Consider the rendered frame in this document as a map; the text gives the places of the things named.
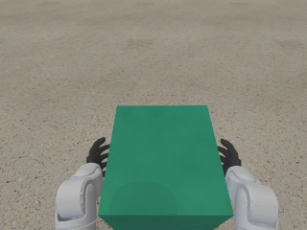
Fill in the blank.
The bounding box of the robot left forearm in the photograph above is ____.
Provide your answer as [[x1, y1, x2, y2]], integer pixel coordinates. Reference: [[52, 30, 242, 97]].
[[55, 163, 104, 230]]

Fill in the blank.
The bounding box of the carton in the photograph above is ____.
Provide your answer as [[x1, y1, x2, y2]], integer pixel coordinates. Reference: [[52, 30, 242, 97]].
[[98, 105, 234, 230]]

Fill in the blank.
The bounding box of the robot right hand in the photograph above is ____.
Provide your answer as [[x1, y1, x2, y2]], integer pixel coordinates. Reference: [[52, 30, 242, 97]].
[[217, 138, 242, 177]]

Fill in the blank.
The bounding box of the robot left hand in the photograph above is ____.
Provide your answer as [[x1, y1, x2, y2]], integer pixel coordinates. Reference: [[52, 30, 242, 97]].
[[86, 137, 110, 177]]

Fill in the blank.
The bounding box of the robot right forearm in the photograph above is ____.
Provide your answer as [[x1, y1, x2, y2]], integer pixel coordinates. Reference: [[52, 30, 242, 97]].
[[224, 166, 279, 230]]

